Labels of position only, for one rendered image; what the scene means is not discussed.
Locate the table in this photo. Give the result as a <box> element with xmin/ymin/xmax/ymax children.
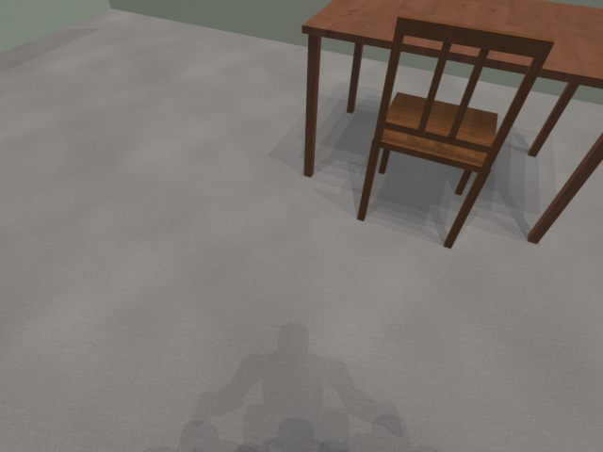
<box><xmin>301</xmin><ymin>0</ymin><xmax>603</xmax><ymax>244</ymax></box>

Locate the chair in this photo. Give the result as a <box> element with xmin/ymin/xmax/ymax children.
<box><xmin>357</xmin><ymin>14</ymin><xmax>555</xmax><ymax>249</ymax></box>

